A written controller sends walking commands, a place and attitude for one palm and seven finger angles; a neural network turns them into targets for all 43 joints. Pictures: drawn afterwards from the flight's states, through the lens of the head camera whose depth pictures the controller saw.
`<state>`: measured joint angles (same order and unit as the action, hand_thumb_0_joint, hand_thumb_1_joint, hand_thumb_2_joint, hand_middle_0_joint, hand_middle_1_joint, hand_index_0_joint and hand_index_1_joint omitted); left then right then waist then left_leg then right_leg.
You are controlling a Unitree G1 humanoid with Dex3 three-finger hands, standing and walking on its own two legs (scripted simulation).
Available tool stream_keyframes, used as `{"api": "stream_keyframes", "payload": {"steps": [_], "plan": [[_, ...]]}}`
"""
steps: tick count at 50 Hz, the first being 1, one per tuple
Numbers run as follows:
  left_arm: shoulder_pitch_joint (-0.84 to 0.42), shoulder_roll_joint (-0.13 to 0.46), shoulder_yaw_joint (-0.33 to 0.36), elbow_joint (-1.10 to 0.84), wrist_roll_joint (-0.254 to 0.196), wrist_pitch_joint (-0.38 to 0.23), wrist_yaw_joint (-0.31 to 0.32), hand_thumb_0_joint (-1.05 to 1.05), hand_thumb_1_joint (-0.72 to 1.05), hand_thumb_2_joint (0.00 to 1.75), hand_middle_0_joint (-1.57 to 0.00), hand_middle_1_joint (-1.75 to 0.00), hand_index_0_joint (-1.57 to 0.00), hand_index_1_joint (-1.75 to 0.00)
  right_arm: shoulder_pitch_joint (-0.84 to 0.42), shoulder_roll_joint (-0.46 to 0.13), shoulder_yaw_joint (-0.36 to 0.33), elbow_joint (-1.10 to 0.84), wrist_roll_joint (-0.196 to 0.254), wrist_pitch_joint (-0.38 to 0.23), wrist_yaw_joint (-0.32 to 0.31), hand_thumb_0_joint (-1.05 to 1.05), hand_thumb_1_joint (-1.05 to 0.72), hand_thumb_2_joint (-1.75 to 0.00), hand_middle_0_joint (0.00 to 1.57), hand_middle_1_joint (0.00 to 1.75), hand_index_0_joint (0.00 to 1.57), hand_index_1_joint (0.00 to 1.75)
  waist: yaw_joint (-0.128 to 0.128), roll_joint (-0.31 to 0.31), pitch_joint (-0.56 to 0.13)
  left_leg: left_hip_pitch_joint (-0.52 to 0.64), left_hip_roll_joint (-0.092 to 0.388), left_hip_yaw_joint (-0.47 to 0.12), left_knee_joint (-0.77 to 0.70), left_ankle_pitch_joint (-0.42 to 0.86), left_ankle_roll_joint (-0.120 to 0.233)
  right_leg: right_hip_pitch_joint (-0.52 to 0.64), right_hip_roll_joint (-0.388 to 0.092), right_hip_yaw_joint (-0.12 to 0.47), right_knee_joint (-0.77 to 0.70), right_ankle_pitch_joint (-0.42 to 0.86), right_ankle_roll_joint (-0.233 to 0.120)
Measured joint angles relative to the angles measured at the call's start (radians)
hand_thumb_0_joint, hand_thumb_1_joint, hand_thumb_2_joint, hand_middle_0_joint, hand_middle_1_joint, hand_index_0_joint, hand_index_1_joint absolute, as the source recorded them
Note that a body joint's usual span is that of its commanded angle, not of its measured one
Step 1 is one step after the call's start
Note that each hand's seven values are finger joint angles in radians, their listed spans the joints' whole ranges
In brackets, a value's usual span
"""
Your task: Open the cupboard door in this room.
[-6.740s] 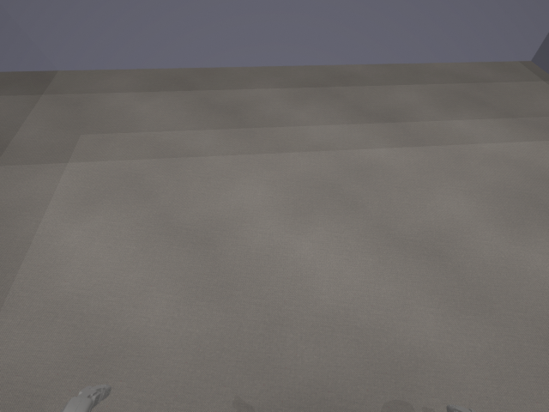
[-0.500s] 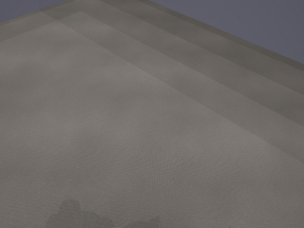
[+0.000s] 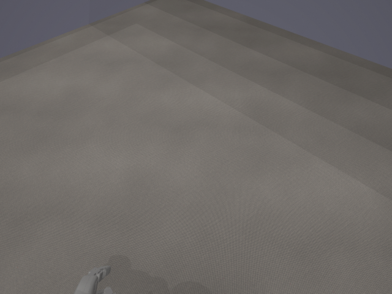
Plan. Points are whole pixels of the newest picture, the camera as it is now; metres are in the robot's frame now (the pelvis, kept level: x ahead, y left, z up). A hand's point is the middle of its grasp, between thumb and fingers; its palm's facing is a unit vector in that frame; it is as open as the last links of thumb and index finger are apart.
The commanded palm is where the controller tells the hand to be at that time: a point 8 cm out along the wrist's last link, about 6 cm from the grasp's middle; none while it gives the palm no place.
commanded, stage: turn or walk to find it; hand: left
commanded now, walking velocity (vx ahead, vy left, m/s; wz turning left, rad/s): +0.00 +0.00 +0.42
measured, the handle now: out of the picture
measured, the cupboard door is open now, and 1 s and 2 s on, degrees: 0 0 0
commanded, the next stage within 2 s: none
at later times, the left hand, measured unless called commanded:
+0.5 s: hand out of the picture -0.05 +0.20 -0.18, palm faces +0.30 -0.92 -0.24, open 7.3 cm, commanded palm none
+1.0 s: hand out of the picture -0.02 +0.21 -0.15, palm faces +0.44 -0.85 -0.29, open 7.3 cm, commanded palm none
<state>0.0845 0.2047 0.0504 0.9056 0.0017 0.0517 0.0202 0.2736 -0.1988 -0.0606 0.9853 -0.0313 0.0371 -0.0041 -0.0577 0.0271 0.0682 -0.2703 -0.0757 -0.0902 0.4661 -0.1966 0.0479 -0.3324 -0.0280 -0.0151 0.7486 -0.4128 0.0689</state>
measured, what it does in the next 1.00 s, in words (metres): steps on the spot, turning left: right foot, then left foot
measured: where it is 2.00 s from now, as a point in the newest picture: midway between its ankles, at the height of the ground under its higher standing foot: outside the picture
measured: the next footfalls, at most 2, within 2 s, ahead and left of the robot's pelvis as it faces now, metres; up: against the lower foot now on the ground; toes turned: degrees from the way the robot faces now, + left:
right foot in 0.06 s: +0.02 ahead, -0.13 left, +0.00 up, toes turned +0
left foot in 0.52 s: -0.03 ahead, +0.12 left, +0.00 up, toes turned +20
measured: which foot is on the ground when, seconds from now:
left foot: down 0.00-0.06, up 0.08-0.50, down 0.52-0.98, up 1.00-1.00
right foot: up 0.00-0.04, down 0.06-0.52, up 0.54-0.96, down 0.98-1.00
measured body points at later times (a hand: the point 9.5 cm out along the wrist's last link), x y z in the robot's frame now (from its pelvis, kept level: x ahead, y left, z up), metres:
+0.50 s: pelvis -0.03 +0.00 -0.01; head +0.01 +0.01 +0.44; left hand -0.07 +0.24 -0.16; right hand +0.11 -0.24 -0.15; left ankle -0.07 +0.11 -0.73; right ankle -0.02 -0.13 -0.74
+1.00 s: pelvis -0.04 -0.03 -0.01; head +0.00 -0.04 +0.44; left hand -0.04 +0.25 -0.13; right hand +0.11 -0.23 -0.17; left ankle -0.07 +0.11 -0.74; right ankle +0.01 -0.12 -0.74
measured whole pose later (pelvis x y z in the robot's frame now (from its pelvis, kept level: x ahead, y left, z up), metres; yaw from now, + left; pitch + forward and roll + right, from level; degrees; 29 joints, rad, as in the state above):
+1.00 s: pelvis -0.04 -0.03 -0.01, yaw +26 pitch -1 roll +1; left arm 0.12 0.20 0.04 0.89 0.01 0.02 0.02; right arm 0.22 -0.22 -0.07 0.96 -0.02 0.05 0.01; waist -0.03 0.05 0.07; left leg -0.32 -0.04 -0.10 0.59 -0.28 -0.02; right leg -0.27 -0.03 -0.06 0.58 -0.29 0.03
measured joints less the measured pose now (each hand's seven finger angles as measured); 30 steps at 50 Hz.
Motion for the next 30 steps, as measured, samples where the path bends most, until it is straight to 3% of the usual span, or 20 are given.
{"api": "stream_keyframes", "payload": {"steps": [3,6,9,13,17,22,24,26,27,30], "plan": [[0.009,-0.011,-0.008,-0.018,0.0,-0.021,0.0,0.0,0.91,0.9,-0.2,-0.3,-0.2,-0.3,0.024,-0.009,-0.009,0.007,0.007,0.008,0.004,0.0,-0.91,-0.9,0.2,0.3,0.2,0.3,0.004,0.004,-0.014,-0.05,-0.019,-0.017,0.058,-0.015,-0.024,0.093,0.004,-0.011,-0.216,0.097,-0.03],[0.03,-0.033,-0.019,-0.015,0.008,-0.03,0.005,0.0,0.91,0.9,-0.2,-0.3,-0.21,-0.3,0.016,-0.026,-0.024,0.014,0.007,0.026,0.006,0.0,-0.91,-0.9,0.2,0.3,0.2,0.3,0.005,0.031,-0.006,-0.143,-0.015,-0.007,0.31,-0.214,-0.056,0.094,0.008,-0.04,-0.207,0.097,-0.087],[0.063,-0.046,-0.022,-0.002,0.007,-0.025,0.006,0.0,0.91,0.9,-0.2,-0.3,-0.21,-0.3,0.014,-0.04,-0.035,0.015,0.003,0.037,0.014,0.0,-0.91,-0.9,0.2,0.3,0.2,0.3,0.004,0.034,-0.009,-0.222,0.01,0.028,0.574,-0.219,-0.078,0.122,-0.01,-0.073,-0.237,0.116,-0.096],[0.096,-0.051,-0.023,0.018,0.008,-0.029,0.006,0.0,0.91,0.9,-0.2,-0.3,-0.21,-0.3,0.011,-0.053,-0.039,0.016,0.003,0.039,0.02,0.0,-0.91,-0.9,0.2,0.3,0.2,0.3,0.006,0.032,-0.009,-0.245,0.069,0.041,0.705,-0.161,-0.107,0.146,-0.027,-0.121,-0.256,0.12,-0.095],[0.122,-0.048,-0.018,0.03,0.015,-0.035,0.005,0.0,0.91,0.9,-0.2,-0.3,-0.21,-0.3,-0.01,-0.055,-0.035,0.023,0.004,0.045,0.019,0.0,-0.91,-0.9,0.2,0.3,0.2,0.3,0.026,0.012,-0.004,-0.2,0.11,0.055,0.635,-0.189,-0.125,0.146,-0.053,-0.161,-0.243,0.109,-0.091],[0.151,-0.026,-0.011,0.044,0.024,-0.038,-0.001,0.0,0.91,0.9,-0.2,-0.3,-0.21,-0.3,-0.072,-0.051,-0.022,0.014,0.013,0.038,0.016,0.0,-0.91,-0.9,0.2,0.3,0.2,0.3,0.063,-0.022,0.017,-0.098,0.122,0.102,0.393,-0.254,-0.12,0.124,-0.093,-0.198,-0.196,0.088,-0.071],[0.163,-0.01,-0.005,0.054,0.024,-0.034,-0.002,0.0,0.91,0.9,-0.2,-0.3,-0.21,-0.3,-0.099,-0.047,-0.016,0.001,0.016,0.027,0.015,0.0,-0.91,-0.9,0.2,0.3,0.2,0.3,0.074,-0.036,0.023,-0.049,0.115,0.125,0.278,-0.226,-0.113,0.109,-0.109,-0.213,-0.163,0.073,-0.056],[0.178,0.01,0.002,0.063,0.018,-0.025,-0.003,0.0,0.91,0.9,-0.2,-0.3,-0.21,-0.3,-0.118,-0.046,-0.01,-0.017,0.016,0.008,0.017,0.0,-0.91,-0.9,0.2,0.3,0.2,0.3,0.078,-0.048,0.021,0.008,0.106,0.145,0.134,-0.1,-0.092,0.084,-0.129,-0.226,-0.102,0.044,-0.037],[0.179,0.025,0.008,0.07,0.013,-0.016,-0.002,0.0,0.91,0.9,-0.2,-0.3,-0.21,-0.3,-0.132,-0.036,-0.008,-0.021,0.015,-0.003,0.016,0.0,-0.91,-0.9,0.2,0.3,0.2,0.3,0.084,-0.07,0.027,0.004,0.092,0.15,0.142,-0.098,-0.07,0.059,-0.138,-0.201,-0.041,-0.001,-0.025],[0.18,0.053,0.017,0.089,0.011,0.018,0.005,0.0,0.91,0.9,-0.2,-0.3,-0.21,-0.3,-0.151,-0.015,0.006,-0.039,0.01,-0.019,0.014,0.0,-0.91,-0.9,0.2,0.3,0.2,0.3,0.095,-0.085,0.022,0.008,0.086,0.148,0.149,-0.142,-0.027,-0.028,-0.097,-0.113,0.186,-0.131,-0.012]]}}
